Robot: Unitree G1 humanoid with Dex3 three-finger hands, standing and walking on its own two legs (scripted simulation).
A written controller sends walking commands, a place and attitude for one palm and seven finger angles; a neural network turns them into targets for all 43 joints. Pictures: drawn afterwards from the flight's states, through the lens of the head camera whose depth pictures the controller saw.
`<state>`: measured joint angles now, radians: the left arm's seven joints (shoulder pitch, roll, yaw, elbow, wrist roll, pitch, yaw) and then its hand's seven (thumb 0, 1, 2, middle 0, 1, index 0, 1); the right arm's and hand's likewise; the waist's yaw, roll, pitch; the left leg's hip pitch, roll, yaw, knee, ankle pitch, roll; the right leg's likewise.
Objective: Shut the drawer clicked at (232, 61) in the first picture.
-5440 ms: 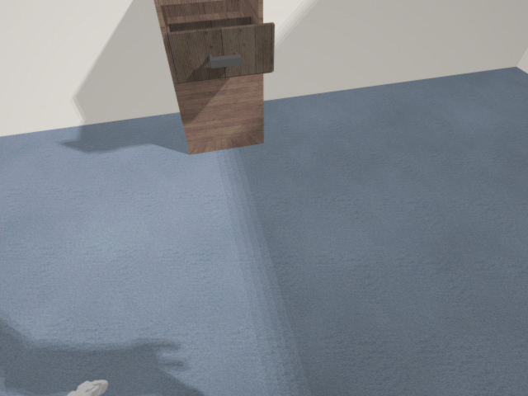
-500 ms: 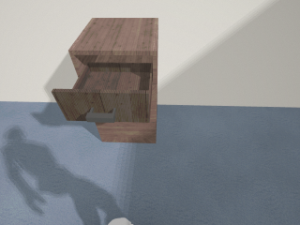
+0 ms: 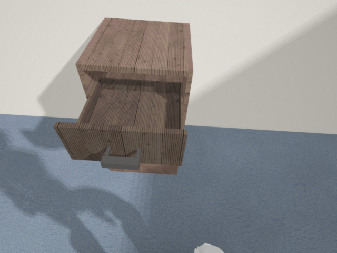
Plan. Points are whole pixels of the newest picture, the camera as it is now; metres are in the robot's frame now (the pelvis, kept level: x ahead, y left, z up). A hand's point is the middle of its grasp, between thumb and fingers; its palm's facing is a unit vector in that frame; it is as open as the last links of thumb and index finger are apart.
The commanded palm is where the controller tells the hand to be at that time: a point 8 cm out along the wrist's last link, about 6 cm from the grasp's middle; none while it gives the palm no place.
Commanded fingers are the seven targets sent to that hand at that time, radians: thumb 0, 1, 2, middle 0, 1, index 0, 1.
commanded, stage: take the last steps up to it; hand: left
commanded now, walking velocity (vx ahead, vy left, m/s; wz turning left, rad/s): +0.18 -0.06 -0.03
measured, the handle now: (122, 156) +0.40 +0.17 -0.08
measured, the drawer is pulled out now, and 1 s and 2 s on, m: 0.29 0.29 0.29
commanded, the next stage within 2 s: come to a stop and stand still in 0.08 s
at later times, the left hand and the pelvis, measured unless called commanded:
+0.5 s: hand (122, 242) +0.18 +0.14 -0.17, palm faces +0.04 -0.97 -0.26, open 7.2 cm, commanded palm none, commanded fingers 0.00 0.90 0.90 -0.20 -0.30 -0.20 -0.30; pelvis +0.08 -0.04 -0.01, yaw +0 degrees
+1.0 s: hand out of the picture +0.03 +0.22 -0.17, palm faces +0.05 -0.96 -0.27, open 7.4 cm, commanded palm none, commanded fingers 0.00 0.90 0.90 -0.20 -0.30 -0.20 -0.30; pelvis +0.04 +0.03 -0.01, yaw +0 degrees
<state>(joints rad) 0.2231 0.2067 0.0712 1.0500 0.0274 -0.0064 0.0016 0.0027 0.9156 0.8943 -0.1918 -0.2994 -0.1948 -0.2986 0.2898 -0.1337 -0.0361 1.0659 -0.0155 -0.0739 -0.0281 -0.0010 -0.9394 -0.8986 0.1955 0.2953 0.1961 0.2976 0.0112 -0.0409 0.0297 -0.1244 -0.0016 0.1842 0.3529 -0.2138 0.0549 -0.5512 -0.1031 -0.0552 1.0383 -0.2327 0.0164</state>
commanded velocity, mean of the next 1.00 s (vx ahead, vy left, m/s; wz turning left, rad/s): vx -0.05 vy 0.04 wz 0.00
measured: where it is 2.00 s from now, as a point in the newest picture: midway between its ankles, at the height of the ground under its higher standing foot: outside the picture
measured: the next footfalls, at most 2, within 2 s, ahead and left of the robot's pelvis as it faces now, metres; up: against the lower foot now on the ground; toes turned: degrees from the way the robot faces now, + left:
right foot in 0.24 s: +0.19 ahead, -0.15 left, +0.00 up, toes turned -8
left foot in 0.68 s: +0.10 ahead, +0.11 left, +0.00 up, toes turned +4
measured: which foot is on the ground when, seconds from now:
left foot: down 0.00-0.24, up 0.26-0.66, down 0.68-1.00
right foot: up 0.00-0.22, down 0.24-0.70, up 0.72-0.84, down 0.86-1.00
